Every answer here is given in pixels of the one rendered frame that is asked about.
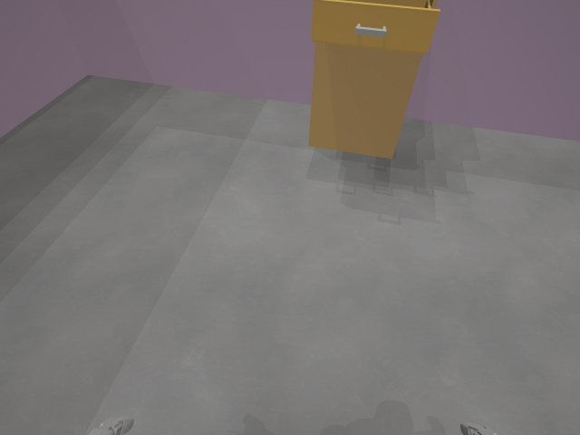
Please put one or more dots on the robot left hand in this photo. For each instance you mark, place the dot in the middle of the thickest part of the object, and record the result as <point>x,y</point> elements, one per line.
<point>113,426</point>

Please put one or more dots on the drawer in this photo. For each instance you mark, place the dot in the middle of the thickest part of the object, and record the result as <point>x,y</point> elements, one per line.
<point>410,24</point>

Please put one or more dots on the handle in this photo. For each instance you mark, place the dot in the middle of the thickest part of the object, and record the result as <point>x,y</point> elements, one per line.
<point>370,31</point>

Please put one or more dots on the cabinet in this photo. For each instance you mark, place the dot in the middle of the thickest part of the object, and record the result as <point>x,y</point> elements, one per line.
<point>360,97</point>

